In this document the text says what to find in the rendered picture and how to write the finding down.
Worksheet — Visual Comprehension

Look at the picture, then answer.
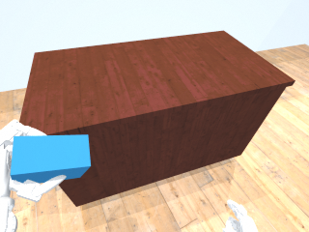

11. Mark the table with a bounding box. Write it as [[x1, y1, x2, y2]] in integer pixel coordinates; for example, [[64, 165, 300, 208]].
[[19, 30, 295, 207]]

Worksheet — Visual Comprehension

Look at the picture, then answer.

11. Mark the robot right hand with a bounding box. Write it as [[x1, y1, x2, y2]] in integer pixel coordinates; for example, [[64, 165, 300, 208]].
[[222, 199, 258, 232]]

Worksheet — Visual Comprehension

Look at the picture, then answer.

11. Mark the robot left hand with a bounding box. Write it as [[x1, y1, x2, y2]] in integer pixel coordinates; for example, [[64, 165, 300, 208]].
[[0, 119, 67, 203]]

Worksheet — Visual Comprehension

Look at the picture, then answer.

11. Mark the sponge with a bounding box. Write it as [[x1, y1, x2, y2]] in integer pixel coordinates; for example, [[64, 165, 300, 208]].
[[10, 134, 91, 184]]

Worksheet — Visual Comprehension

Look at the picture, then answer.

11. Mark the left robot forearm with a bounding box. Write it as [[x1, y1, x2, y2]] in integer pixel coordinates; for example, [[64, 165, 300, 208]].
[[0, 196, 18, 232]]

